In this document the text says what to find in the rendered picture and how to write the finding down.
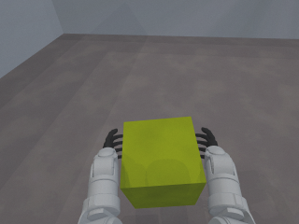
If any robot left forearm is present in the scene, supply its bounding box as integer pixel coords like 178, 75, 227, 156
78, 147, 121, 224

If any robot right forearm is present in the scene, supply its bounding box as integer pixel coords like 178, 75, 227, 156
204, 146, 256, 224

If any robot left hand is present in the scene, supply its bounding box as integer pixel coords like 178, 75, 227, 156
103, 128, 123, 159

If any carton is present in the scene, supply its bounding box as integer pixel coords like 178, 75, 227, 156
120, 117, 206, 209

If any robot right hand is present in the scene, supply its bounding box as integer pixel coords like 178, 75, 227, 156
195, 127, 218, 159

